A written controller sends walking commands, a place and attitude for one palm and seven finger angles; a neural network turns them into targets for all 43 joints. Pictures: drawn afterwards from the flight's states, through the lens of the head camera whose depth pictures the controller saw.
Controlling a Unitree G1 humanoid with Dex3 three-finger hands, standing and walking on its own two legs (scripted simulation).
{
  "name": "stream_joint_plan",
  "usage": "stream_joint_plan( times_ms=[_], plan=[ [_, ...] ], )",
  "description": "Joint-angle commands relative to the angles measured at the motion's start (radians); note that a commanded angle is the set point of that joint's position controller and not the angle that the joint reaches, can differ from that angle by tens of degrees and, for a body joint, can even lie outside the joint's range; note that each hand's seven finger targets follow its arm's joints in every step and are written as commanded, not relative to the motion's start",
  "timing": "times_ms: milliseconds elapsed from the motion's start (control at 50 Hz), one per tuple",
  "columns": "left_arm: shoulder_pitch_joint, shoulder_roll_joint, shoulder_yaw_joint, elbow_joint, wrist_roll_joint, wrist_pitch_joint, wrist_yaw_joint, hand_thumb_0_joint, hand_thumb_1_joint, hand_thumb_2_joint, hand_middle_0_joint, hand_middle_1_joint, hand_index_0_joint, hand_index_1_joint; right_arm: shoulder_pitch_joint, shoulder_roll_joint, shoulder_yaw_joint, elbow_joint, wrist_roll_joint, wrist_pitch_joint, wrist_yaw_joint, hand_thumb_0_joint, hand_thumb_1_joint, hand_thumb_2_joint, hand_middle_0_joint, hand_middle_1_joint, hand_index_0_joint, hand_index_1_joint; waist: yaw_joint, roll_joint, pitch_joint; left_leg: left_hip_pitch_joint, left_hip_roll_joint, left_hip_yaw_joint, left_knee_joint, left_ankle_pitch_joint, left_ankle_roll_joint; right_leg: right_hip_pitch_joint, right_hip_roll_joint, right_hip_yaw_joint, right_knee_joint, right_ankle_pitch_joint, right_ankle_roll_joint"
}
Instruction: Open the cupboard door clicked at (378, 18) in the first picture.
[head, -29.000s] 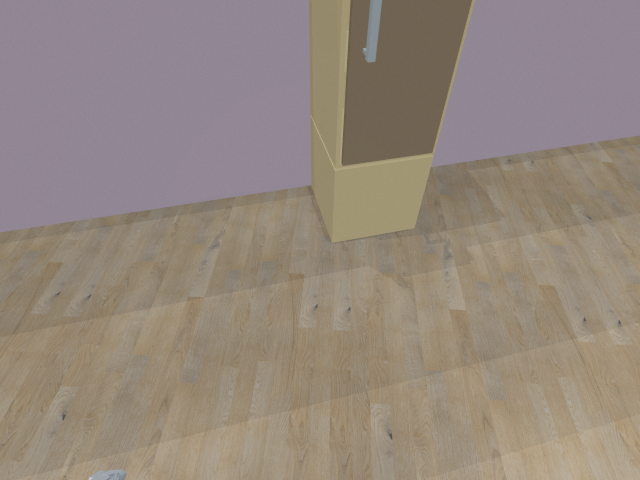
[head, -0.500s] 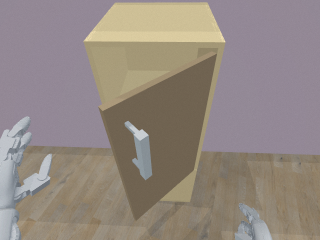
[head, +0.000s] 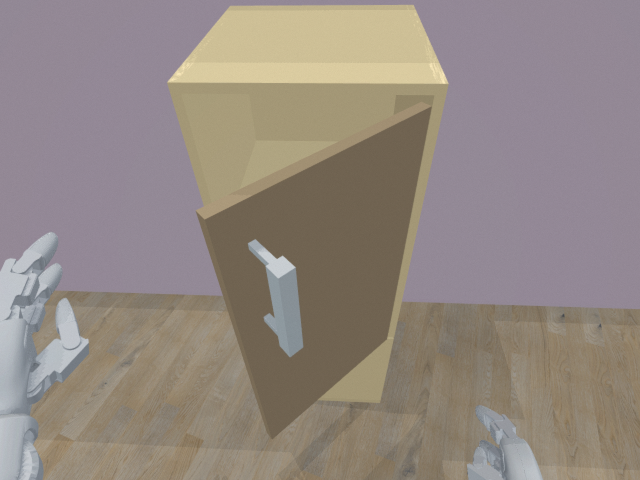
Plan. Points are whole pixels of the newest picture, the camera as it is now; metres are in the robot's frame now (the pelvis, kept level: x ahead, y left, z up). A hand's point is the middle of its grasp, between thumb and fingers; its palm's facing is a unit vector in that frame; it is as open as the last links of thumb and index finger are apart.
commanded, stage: step back with the hand held close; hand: left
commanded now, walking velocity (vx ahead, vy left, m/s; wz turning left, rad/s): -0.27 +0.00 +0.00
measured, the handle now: (275, 300) +0.29 +0.10 +0.11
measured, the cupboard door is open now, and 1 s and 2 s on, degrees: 44 44 44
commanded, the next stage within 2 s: stop stepping back and stand still in 1.06 s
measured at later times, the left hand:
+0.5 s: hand (49, 377) +0.15 +0.28 +0.15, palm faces +0.33 -0.79 -0.51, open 7.4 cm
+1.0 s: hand out of the picture +0.06 +0.31 +0.17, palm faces +0.46 -0.78 -0.42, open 7.4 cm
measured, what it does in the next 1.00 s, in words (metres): walks backwards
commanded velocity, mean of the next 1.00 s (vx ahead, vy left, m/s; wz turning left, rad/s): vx -0.30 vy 0.00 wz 0.03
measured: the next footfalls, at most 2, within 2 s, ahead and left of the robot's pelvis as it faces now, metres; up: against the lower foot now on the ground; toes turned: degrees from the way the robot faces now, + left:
right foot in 1.08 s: -0.24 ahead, -0.08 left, +0.00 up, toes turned -6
left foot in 1.24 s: -0.08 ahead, +0.12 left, +0.00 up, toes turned -5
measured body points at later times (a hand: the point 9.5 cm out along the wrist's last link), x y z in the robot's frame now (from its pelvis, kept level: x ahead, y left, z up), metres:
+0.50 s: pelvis -0.06 +0.02 -0.01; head -0.03 +0.03 +0.44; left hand +0.13 +0.32 +0.17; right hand +0.10 -0.23 -0.09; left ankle +0.00 +0.11 -0.75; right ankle -0.02 -0.11 -0.74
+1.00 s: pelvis -0.15 +0.04 -0.01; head -0.13 +0.07 +0.44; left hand +0.03 +0.35 +0.19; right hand +0.01 -0.18 -0.09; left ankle +0.00 +0.11 -0.74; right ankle -0.23 -0.08 -0.69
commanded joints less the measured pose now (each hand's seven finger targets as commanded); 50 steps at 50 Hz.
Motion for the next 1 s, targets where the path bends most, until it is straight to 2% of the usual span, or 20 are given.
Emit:
stream_joint_plan(
  times_ms=[0, 20, 60, 100, 160, 280, 400, 480, 540, 600, 660, 700, 720, 760, 780, 800, 820, 840, 900, 980],
  plan=[
    [-0.216, 0.322, 0.238, -0.251, 0.007, -0.101, 0.023, 0.0, 0.9, 0.9, -0.2, -0.3, -0.2, -0.3, -0.13, -0.128, -0.037, -0.197, 0.021, -0.039, -0.017, 0.0, -0.9, -0.9, 0.2, 0.3, 0.2, 0.3, -0.051, -0.015, 0.025, -0.032, 0.024, -0.048, -0.015, 0.09, 0.034, -0.21, -0.066, 0.15, -0.131, 0.16, 0.001],
    [-0.116, 0.244, 0.18, -0.181, 0.01, -0.1, 0.011, 0.0, 0.9, 0.9, -0.2, -0.3, -0.2, -0.3, -0.125, -0.112, -0.038, -0.181, 0.016, -0.025, -0.018, 0.0, -0.9, -0.9, 0.2, 0.3, 0.2, 0.3, -0.054, -0.056, 0.004, -0.028, 0.02, -0.057, 0.01, 0.089, 0.036, -0.212, -0.086, 0.148, -0.125, 0.178, 0.001],
    [-0.055, 0.205, 0.135, -0.203, 0.019, -0.099, 0.003, 0.0, 0.9, 0.9, -0.2, -0.3, -0.2, -0.3, -0.118, -0.119, -0.045, -0.199, 0.014, -0.007, -0.013, 0.0, -0.9, -0.9, 0.2, 0.3, 0.2, 0.3, -0.057, -0.044, -0.051, -0.018, 0.026, -0.04, 0.033, 0.138, 0.033, -0.208, -0.099, 0.143, -0.094, 0.249, 0.005],
    [-0.026, 0.222, 0.152, -0.242, 0.021, -0.107, 0.009, 0.0, 0.9, 0.9, -0.2, -0.3, -0.2, -0.3, -0.113, -0.122, -0.05, -0.213, 0.013, -0.001, -0.017, 0.0, -0.9, -0.9, 0.2, 0.3, 0.2, 0.3, -0.056, -0.012, -0.121, -0.009, 0.043, -0.038, 0.025, 0.226, 0.029, -0.171, -0.097, 0.12, -0.032, 0.335, 0.009],
    [0.029, 0.243, 0.179, -0.277, 0.02, -0.104, 0.017, 0.0, 0.9, 0.9, -0.2, -0.3, -0.2, -0.3, -0.101, -0.126, -0.061, -0.24, 0.018, 0.014, -0.017, 0.0, -0.9, -0.9, 0.2, 0.3, 0.2, 0.3, -0.055, -0.033, -0.19, -0.019, 0.063, -0.039, 0.037, 0.34, 0.026, -0.138, -0.09, 0.109, 0.033, 0.427, 0.018],
    [0.096, 0.283, 0.235, -0.322, 0.016, -0.109, 0.035, 0.0, 0.9, 0.9, -0.2, -0.3, -0.2, -0.3, -0.105, -0.12, -0.074, -0.264, 0.024, 0.036, -0.023, 0.0, -0.9, -0.9, 0.2, 0.3, 0.2, 0.3, -0.056, -0.015, -0.21, -0.097, 0.08, -0.058, 0.038, 0.334, 0.025, -0.132, -0.089, 0.114, 0.093, 0.421, 0.018],
    [0.121, 0.271, 0.242, -0.349, 0.023, -0.129, 0.05, 0.0, 0.9, 0.9, -0.2, -0.3, -0.2, -0.3, -0.087, -0.126, -0.076, -0.275, 0.027, 0.021, -0.023, 0.0, -0.9, -0.9, 0.2, 0.3, 0.2, 0.3, -0.061, 0.019, -0.163, -0.251, 0.105, -0.099, -0.009, 0.113, 0.04, -0.14, -0.07, 0.116, 0.139, 0.229, 0.02],
    [0.095, 0.26, 0.248, -0.35, 0.035, -0.151, 0.058, 0.0, 0.9, 0.9, -0.2, -0.3, -0.2, -0.3, -0.078, -0.139, -0.079, -0.277, 0.026, -0.004, -0.026, 0.0, -0.9, -0.9, 0.2, 0.3, 0.2, 0.3, -0.067, 0.056, -0.101, -0.449, 0.133, -0.146, -0.085, -0.243, 0.07, -0.103, -0.049, 0.113, 0.197, 0.046, 0.023],
    [0.065, 0.244, 0.244, -0.335, 0.047, -0.164, 0.062, 0.0, 0.9, 0.9, -0.2, -0.3, -0.2, -0.3, -0.06, -0.14, -0.08, -0.275, 0.024, -0.023, -0.027, 0.0, -0.9, -0.9, 0.2, 0.3, 0.2, 0.3, -0.072, 0.035, -0.069, -0.552, 0.141, -0.158, -0.086, -0.396, 0.08, -0.098, -0.046, 0.12, 0.222, -0.067, 0.019],
    [0.036, 0.252, 0.243, -0.35, 0.05, -0.175, 0.065, 0.0, 0.9, 0.9, -0.2, -0.3, -0.2, -0.3, -0.043, -0.133, -0.081, -0.262, 0.02, -0.039, -0.028, 0.0, -0.9, -0.9, 0.2, 0.3, 0.2, 0.3, -0.079, -0.04, -0.067, -0.481, 0.091, -0.136, 0.016, -0.393, 0.06, -0.224, -0.089, 0.184, 0.12, -0.196, -0.009],
    [0.031, 0.251, 0.225, -0.368, 0.044, -0.182, 0.078, 0.0, 0.9, 0.9, -0.2, -0.3, -0.2, -0.3, -0.016, -0.121, -0.076, -0.222, 0.016, -0.05, -0.022, 0.0, -0.9, -0.9, 0.2, 0.3, 0.2, 0.3, -0.091, -0.151, -0.101, -0.217, 0.011, -0.085, 0.281, -0.236, 0.018, -0.492, -0.205, 0.275, -0.016, -0.246, -0.069],
    [0.009, 0.259, 0.222, -0.379, 0.044, -0.182, 0.086, 0.0, 0.9, 0.9, -0.2, -0.3, -0.2, -0.3, -0.026, -0.111, -0.067, -0.207, 0.012, -0.047, -0.022, 0.0, -0.9, -0.9, 0.2, 0.3, 0.2, 0.3, -0.095, -0.151, -0.11, -0.15, 0.007, -0.09, 0.306, -0.199, 0.014, -0.548, -0.221, 0.245, 0.0, -0.216, -0.069],
    [0.009, 0.266, 0.233, -0.377, 0.044, -0.182, 0.089, 0.0, 0.9, 0.9, -0.2, -0.3, -0.2, -0.3, -0.031, -0.116, -0.068, -0.208, 0.013, -0.046, -0.025, 0.0, -0.9, -0.9, 0.2, 0.3, 0.2, 0.3, -0.094, -0.133, -0.097, -0.167, 0.023, -0.118, 0.252, -0.224, 0.022, -0.547, -0.196, 0.218, 0.031, -0.227, -0.055],
    [-0.005, 0.276, 0.253, -0.413, 0.046, -0.195, 0.091, 0.0, 0.9, 0.9, -0.2, -0.3, -0.2, -0.3, -0.044, -0.135, -0.065, -0.223, 0.012, -0.051, -0.033, 0.0, -0.9, -0.9, 0.2, 0.3, 0.2, 0.3, -0.09, 0.049, -0.061, -0.303, 0.12, -0.252, 0.04, -0.394, 0.057, -0.489, -0.093, 0.149, 0.188, -0.297, -0.008],
    [-0.003, 0.277, 0.274, -0.409, 0.05, -0.198, 0.092, 0.0, 0.9, 0.9, -0.2, -0.3, -0.2, -0.3, -0.071, -0.148, -0.066, -0.233, 0.003, -0.061, -0.041, 0.0, -0.9, -0.9, 0.2, 0.3, 0.2, 0.3, -0.086, 0.234, -0.053, -0.515, 0.25, -0.416, -0.211, -0.553, 0.107, -0.309, 0.008, 0.07, 0.45, -0.233, 0.032],
    [-0.026, 0.288, 0.297, -0.44, 0.053, -0.202, 0.093, 0.0, 0.9, 0.9, -0.2, -0.3, -0.2, -0.3, -0.06, -0.129, -0.071, -0.228, -0.006, -0.075, -0.039, 0.0, -0.9, -0.9, 0.2, 0.3, 0.2, 0.3, -0.081, 0.275, -0.105, -0.599, 0.34, -0.513, -0.337, -0.561, 0.15, -0.194, 0.061, 0.061, 0.744, -0.239, 0.041],
    [-0.054, 0.325, 0.316, -0.453, 0.049, -0.207, 0.092, 0.0, 0.9, 0.9, -0.2, -0.3, -0.2, -0.3, -0.043, -0.11, -0.081, -0.211, -0.005, -0.085, -0.031, 0.0, -0.9, -0.9, 0.2, 0.3, 0.2, 0.3, -0.082, 0.156, -0.138, -0.531, 0.337, -0.459, -0.317, -0.446, 0.139, -0.23, 0.059, 0.096, 0.861, -0.27, 0.03],
    [-0.016, 0.304, 0.305, -0.398, 0.044, -0.207, 0.086, 0.0, 0.9, 0.9, -0.2, -0.3, -0.2, -0.3, -0.052, -0.12, -0.091, -0.199, 0.0, -0.09, -0.02, 0.0, -0.9, -0.9, 0.2, 0.3, 0.2, 0.3, -0.075, 0.101, -0.141, -0.491, 0.317, -0.392, -0.267, -0.401, 0.132, -0.251, 0.063, 0.099, 0.878, -0.279, 0.027],
    [0.058, 0.235, 0.237, -0.373, 0.024, -0.191, 0.082, 0.0, 0.9, 0.9, -0.2, -0.3, -0.2, -0.3, -0.073, -0.094, -0.077, -0.182, 0.002, -0.1, 0.004, 0.0, -0.9, -0.9, 0.2, 0.3, 0.2, 0.3, -0.068, 0.146, -0.129, -0.394, 0.246, -0.257, -0.264, -0.298, 0.09, -0.254, 0.048, 0.026, 0.687, -0.295, 0.02],
    [0.068, 0.228, 0.192, -0.36, 0.003, -0.164, 0.067, 0.0, 0.9, 0.9, -0.2, -0.3, -0.2, -0.3, -0.068, -0.1, -0.065, -0.166, 0.004, -0.092, 0.017, 0.0, -0.9, -0.9, 0.2, 0.3, 0.2, 0.3, -0.064, 0.213, -0.15, -0.274, 0.181, -0.173, -0.306, -0.218, -0.002, -0.133, 0.072, -0.047, 0.219, -0.327, -0.017]
  ],
)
